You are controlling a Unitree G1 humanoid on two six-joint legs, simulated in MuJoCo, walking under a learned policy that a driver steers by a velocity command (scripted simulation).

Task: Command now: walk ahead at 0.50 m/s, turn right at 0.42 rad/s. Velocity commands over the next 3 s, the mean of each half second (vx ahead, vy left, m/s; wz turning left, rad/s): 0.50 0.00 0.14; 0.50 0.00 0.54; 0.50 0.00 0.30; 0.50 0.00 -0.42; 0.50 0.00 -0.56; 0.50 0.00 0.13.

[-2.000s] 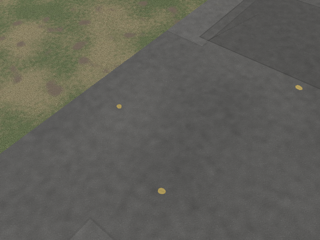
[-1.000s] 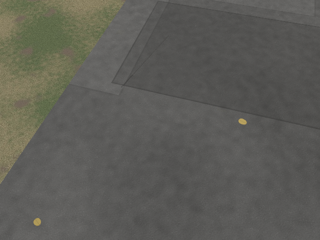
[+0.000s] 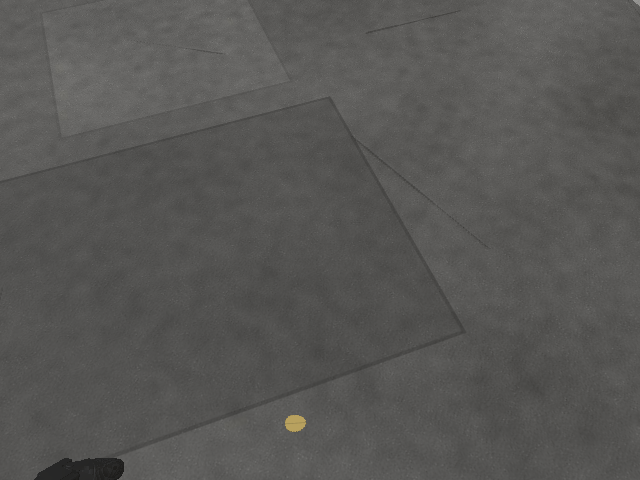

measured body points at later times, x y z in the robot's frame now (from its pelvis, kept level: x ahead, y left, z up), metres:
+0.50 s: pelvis +0.30 +0.05 -0.01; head +0.34 +0.05 +0.44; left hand +0.31 +0.34 -0.12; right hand +0.52 -0.17 -0.10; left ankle +0.41 +0.15 -0.72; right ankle +0.10 -0.08 -0.69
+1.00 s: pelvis +0.60 +0.07 +0.01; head +0.62 +0.08 +0.45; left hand +0.67 +0.39 -0.06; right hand +0.78 -0.16 -0.11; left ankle +0.42 +0.14 -0.67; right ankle +0.72 +0.00 -0.72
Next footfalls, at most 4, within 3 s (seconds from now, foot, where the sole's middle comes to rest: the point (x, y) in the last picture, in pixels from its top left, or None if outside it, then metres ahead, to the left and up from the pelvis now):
0.48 left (255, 474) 0.45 0.15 -0.75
0.94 right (317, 329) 0.76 0.02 -0.75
1.44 left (153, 305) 0.84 0.40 -0.75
1.96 right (203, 184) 1.22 0.31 -0.75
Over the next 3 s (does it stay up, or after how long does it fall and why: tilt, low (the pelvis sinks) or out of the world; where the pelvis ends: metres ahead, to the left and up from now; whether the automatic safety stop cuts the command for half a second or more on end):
stays up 1.57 0.42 0.02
